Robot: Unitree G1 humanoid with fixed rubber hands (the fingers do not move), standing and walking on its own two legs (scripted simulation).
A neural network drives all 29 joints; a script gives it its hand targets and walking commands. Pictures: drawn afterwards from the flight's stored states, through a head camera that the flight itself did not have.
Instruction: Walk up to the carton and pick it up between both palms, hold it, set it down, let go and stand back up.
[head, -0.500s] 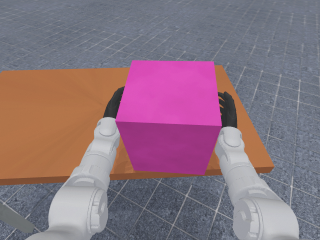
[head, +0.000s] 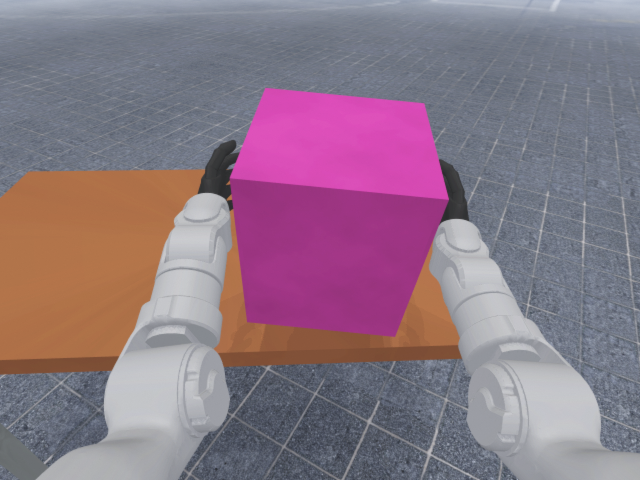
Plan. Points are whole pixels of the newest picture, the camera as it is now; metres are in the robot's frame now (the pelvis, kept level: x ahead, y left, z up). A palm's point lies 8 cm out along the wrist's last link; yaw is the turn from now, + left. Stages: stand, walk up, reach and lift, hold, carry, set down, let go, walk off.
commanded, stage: reach and lift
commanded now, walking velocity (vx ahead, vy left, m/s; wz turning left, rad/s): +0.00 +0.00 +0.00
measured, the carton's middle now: (332, 216) +0.42 -0.02 +0.17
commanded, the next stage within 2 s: hold in 1.46 s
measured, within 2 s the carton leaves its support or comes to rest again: neither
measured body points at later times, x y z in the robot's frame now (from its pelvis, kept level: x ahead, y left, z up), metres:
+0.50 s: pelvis +0.00 +0.00 +0.00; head -0.06 +0.02 +0.45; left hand +0.41 +0.14 +0.21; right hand +0.39 -0.16 +0.19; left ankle +0.02 +0.12 -0.75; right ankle +0.05 -0.13 -0.75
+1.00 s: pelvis +0.00 +0.00 +0.00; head -0.06 +0.02 +0.45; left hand +0.41 +0.14 +0.22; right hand +0.40 -0.17 +0.21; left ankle +0.02 +0.12 -0.75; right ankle +0.05 -0.13 -0.75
